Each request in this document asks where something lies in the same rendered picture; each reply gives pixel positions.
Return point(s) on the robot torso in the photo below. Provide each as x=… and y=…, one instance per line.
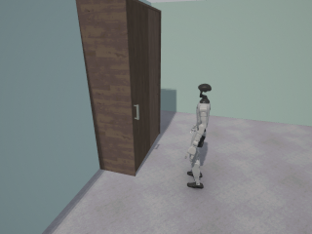
x=198, y=117

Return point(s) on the robot left upper arm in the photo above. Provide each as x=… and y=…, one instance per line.
x=203, y=109

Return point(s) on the robot left foot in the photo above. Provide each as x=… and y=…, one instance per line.
x=194, y=185

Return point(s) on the robot left forearm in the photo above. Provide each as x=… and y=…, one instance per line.
x=200, y=132

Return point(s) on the robot left hand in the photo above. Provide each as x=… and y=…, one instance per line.
x=191, y=151

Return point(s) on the wardrobe door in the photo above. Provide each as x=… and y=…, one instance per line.
x=153, y=64
x=138, y=40

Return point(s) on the robot right hand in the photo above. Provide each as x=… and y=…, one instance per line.
x=194, y=127

